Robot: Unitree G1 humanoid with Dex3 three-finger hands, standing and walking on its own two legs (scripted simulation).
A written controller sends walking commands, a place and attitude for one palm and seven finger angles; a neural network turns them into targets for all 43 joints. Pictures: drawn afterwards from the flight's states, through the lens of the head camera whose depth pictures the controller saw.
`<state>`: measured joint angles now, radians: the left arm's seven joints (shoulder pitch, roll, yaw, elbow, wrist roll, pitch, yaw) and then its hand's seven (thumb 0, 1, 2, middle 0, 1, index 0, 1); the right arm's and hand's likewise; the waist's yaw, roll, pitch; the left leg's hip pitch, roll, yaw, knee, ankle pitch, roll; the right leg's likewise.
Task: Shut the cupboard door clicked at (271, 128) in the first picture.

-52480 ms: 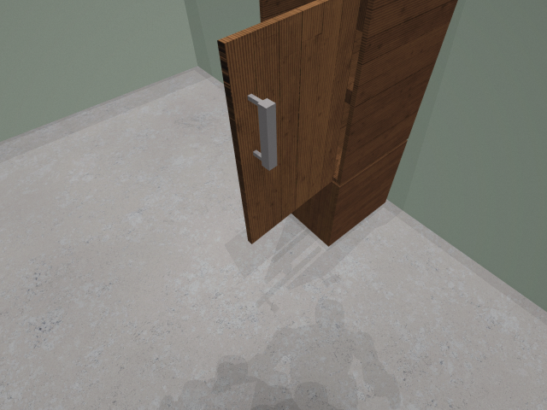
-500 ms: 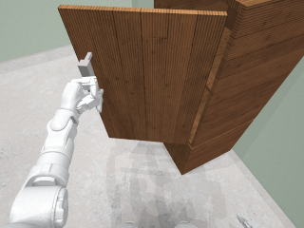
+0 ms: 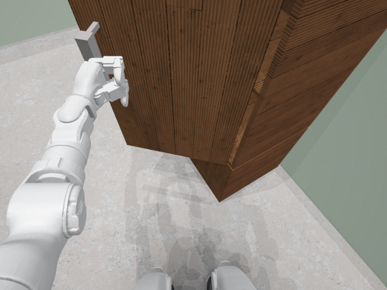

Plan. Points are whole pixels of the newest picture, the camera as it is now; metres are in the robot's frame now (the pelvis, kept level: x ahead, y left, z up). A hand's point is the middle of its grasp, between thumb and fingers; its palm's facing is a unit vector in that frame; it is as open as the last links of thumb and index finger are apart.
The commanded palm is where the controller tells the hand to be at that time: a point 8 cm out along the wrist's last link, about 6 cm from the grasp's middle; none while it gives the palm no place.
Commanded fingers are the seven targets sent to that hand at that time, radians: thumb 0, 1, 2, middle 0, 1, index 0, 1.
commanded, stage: push the door shut along its arc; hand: left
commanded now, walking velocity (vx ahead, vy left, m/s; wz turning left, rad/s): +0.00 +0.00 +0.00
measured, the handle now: (101, 63) +0.57 +0.17 +0.11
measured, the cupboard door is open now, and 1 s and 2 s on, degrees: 47 37 31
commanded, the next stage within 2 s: pull the fist back off the door in 0.86 s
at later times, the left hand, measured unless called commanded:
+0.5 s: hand (142, 66) +0.55 +0.08 +0.11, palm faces -0.35 -0.94 -0.01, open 2.9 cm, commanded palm +0.56 +0.13 +0.11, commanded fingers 0.00 0.90 0.90 -1.30 -1.50 -1.30 -1.50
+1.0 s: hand (152, 60) +0.56 +0.06 +0.12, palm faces -0.40 -0.91 +0.02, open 3.5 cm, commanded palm +0.59 +0.08 +0.11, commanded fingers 0.00 0.90 0.90 -1.30 -1.50 -1.30 -1.50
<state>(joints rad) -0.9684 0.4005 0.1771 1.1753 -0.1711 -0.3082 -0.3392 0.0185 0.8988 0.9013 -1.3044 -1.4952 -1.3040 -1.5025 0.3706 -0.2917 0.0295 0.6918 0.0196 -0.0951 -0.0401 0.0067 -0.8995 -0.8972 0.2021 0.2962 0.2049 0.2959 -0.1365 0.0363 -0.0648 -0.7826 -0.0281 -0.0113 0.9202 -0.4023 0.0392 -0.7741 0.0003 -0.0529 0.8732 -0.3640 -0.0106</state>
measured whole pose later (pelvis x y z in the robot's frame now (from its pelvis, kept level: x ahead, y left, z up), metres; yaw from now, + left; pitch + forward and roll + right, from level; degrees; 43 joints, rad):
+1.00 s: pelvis +0.00 -0.01 -0.02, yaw -1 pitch +23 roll -3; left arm -1.35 0.51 0.17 1.37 -0.12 -0.18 -0.42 0.05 0.97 1.00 -1.30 -1.50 -1.30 -1.50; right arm 0.38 -0.29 0.04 0.72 -0.02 -0.11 -0.05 0.00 -0.90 -0.90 0.20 0.30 0.21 0.30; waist -0.24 0.05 -0.07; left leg -1.00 0.00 -0.04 1.05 -0.45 0.03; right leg -0.98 0.02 -0.08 0.96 -0.39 -0.02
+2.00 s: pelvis +0.02 -0.02 +0.01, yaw -1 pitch +14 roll +0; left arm -0.91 0.15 0.16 1.12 -0.06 -0.32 0.13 0.02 0.90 0.90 -1.31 -1.50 -1.31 -1.50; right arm 0.26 -0.24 0.01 0.65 -0.01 -0.02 0.01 0.00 -0.90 -0.90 0.20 0.30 0.20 0.30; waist -0.11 0.04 -0.09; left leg -0.69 -0.01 -0.01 0.85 -0.40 0.02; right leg -0.70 0.02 -0.04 0.83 -0.37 -0.03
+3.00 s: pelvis +0.04 +0.00 +0.05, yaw +0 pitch -4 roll +0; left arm 0.30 0.31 0.21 -0.25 -0.07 -0.04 0.08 0.02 0.89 0.90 -0.67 -0.79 -0.66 -0.80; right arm 0.19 -0.21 0.06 0.61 0.01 -0.01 -0.07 0.01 -0.90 -0.90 0.20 0.30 0.21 0.30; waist 0.05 0.09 0.00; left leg -0.09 -0.04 -0.01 0.42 -0.26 0.04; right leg -0.10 -0.01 -0.03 0.41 -0.23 0.00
